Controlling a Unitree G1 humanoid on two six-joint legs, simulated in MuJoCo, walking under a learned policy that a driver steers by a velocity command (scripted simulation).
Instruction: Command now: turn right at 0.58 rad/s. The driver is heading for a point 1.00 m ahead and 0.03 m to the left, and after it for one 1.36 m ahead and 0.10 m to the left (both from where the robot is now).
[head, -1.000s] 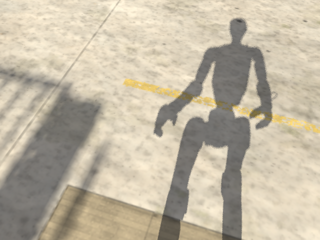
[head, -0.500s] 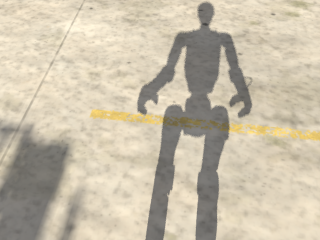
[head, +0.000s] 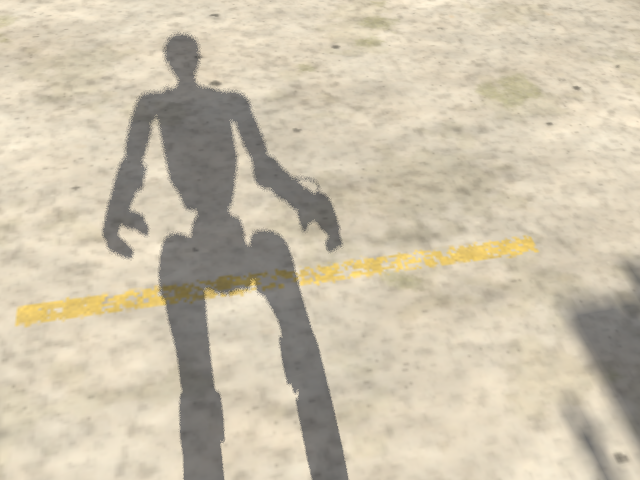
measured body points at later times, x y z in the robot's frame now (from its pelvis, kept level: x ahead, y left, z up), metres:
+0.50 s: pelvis -0.01 -0.05 +0.00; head +0.01 -0.08 +0.45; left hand +0.22 +0.17 -0.07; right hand +0.05 -0.36 -0.11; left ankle +0.04 +0.10 -0.68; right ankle -0.03 -0.14 -0.74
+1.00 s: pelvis +0.12 -0.03 +0.00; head +0.16 -0.01 +0.45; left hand +0.36 +0.20 -0.08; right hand +0.09 -0.31 -0.10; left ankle +0.03 +0.08 -0.74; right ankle +0.25 -0.21 -0.69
